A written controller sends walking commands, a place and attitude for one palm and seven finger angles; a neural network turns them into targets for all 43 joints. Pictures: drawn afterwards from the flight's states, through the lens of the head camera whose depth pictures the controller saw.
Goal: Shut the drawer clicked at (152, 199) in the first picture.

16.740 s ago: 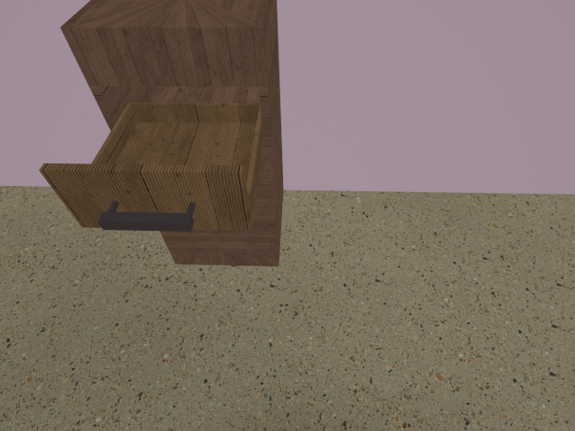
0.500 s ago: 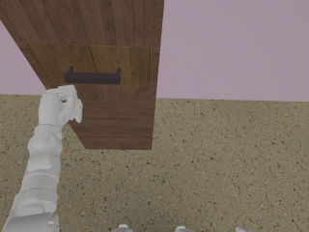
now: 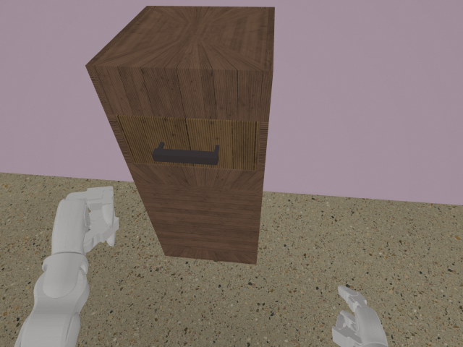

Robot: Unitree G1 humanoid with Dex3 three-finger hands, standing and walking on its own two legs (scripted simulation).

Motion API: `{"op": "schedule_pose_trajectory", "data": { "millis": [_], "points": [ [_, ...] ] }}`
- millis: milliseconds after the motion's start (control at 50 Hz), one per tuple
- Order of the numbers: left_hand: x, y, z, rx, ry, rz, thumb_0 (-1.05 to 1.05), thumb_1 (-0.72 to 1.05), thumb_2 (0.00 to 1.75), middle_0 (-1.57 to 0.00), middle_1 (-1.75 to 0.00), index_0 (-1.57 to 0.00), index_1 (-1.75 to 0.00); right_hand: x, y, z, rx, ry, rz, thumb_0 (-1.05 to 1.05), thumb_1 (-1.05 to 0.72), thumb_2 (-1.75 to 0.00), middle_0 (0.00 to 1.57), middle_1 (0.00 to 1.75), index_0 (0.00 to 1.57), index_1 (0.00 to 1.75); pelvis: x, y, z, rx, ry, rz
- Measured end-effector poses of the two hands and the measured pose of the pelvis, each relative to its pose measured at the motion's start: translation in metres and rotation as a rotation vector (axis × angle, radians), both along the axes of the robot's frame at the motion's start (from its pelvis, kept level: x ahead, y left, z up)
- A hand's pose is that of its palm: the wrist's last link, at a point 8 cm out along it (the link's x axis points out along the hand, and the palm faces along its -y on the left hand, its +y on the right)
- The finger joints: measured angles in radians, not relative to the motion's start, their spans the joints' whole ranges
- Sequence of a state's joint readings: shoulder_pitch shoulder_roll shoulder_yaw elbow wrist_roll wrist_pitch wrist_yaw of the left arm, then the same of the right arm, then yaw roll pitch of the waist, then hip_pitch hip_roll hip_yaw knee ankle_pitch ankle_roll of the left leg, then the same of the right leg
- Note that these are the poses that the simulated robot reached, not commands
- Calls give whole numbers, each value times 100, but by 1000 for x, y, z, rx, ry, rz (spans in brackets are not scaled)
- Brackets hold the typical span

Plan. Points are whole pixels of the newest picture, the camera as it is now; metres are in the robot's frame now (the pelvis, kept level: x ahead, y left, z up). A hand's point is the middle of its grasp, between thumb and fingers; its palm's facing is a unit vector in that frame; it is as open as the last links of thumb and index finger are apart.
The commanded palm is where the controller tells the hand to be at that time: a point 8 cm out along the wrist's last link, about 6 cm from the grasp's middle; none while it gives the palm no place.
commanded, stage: draw the hand back to the body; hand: left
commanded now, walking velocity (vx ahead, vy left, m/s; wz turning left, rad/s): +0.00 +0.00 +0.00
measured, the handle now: (187, 151) +0.61 +0.19 -0.05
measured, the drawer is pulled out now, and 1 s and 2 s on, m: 0.00 0.00 0.00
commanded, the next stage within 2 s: step back with the hand held close in 0.50 s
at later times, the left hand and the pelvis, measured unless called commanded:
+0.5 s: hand (52, 267) +0.17 +0.23 +0.16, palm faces +0.42 -0.82 -0.39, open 3.3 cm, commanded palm +0.12 +0.27 +0.18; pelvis -0.01 -0.01 +0.01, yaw +0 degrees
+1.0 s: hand (50, 268) +0.17 +0.24 +0.15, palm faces +0.26 -0.82 -0.51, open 3.3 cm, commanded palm +0.11 +0.29 +0.18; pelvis -0.02 +0.01 +0.01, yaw -1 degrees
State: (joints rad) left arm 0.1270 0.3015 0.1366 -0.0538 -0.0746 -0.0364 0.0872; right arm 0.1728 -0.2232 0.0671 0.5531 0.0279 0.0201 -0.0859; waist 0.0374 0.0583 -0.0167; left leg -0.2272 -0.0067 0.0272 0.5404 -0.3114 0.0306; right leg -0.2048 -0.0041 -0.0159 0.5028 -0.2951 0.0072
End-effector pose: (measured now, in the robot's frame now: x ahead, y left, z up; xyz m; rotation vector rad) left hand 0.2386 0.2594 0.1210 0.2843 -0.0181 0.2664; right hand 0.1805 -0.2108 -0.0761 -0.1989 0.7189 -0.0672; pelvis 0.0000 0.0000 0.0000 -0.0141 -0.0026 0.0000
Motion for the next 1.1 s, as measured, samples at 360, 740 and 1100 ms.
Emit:
{"op": "schedule_pose_trajectory", "data": {
  "millis": [360, 740, 1100],
  "points": [
    [-102, 10, 67, 192, -118, 111, 2, 90, 90, -141, -160, -141, -160, 0, -16, 9, -21, -56, 34, 1, -90, -90, 20, 30, 20, 30, 1, -10, 8, -2, -68, 1],
    [-95, 10, 75, 250, -165, 81, 2, 89, 90, -141, -160, -141, -160, -17, -24, 7, -29, -33, -9, 1, -90, -90, 20, 30, 20, 30, -7, -11, 10, -10, -38, -4],
    [-119, 30, 67, 312, -105, -10, 2, 89, 90, -141, -160, -141, -160, -55, -19, 6, -66, 44, -105, 1, -90, -90, 20, 30, 20, 30, -38, 14, 6, 7, 21, -14]
  ]
}}
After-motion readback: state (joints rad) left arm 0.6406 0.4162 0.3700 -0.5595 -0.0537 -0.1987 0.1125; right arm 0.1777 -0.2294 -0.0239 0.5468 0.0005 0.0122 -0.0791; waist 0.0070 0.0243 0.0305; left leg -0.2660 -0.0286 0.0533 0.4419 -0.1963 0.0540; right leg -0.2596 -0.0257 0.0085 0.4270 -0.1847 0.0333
